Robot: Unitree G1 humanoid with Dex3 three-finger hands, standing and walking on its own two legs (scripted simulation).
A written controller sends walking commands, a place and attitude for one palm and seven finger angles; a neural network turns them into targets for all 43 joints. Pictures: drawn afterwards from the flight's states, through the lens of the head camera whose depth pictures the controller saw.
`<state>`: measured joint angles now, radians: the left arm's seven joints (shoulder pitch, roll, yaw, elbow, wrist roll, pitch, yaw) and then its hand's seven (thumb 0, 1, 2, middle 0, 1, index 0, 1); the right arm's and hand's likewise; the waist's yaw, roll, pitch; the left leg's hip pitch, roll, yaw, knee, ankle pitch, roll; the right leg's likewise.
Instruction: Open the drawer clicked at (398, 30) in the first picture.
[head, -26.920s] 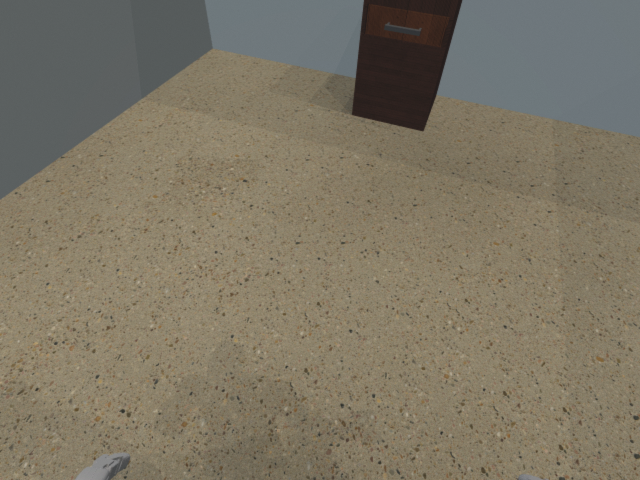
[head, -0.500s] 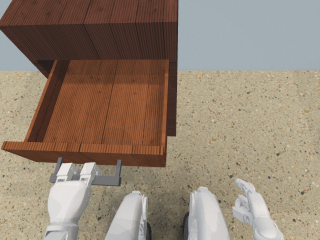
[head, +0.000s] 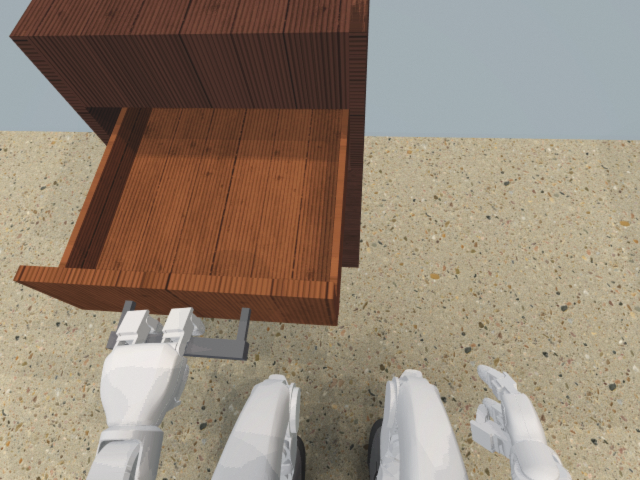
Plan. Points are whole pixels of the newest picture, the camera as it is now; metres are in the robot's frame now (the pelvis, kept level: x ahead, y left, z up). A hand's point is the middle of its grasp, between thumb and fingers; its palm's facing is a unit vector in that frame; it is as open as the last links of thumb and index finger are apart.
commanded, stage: open the thumb to release the handle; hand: left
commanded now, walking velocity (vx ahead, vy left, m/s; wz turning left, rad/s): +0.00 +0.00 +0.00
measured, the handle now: (182, 329) +0.29 +0.21 -0.04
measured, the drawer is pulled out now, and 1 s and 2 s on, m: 0.27 0.27 0.27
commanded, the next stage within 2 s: lift the hand off the handle in 0.20 s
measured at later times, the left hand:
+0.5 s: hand (168, 375) +0.24 +0.22 -0.06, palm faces -0.07 -0.07 -1.00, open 13.8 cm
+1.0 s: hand (160, 366) +0.25 +0.22 -0.03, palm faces -0.07 -0.07 -0.99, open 13.8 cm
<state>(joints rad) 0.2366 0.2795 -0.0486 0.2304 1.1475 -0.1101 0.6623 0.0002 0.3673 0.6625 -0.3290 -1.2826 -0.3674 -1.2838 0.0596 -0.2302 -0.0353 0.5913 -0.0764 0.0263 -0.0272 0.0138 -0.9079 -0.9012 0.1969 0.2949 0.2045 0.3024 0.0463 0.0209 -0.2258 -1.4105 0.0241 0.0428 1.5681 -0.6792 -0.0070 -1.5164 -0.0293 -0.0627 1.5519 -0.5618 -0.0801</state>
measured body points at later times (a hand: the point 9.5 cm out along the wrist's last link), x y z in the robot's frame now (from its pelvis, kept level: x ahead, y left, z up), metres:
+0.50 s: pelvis -0.01 +0.01 +0.01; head +0.13 -0.02 +0.44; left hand +0.24 +0.22 -0.01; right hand +0.18 -0.23 -0.13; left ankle +0.02 +0.13 -0.55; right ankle +0.07 -0.08 -0.55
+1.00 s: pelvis +0.00 +0.01 +0.04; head +0.12 -0.02 +0.47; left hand +0.24 +0.22 +0.03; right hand +0.18 -0.23 -0.09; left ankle +0.02 +0.13 -0.55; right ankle +0.07 -0.08 -0.55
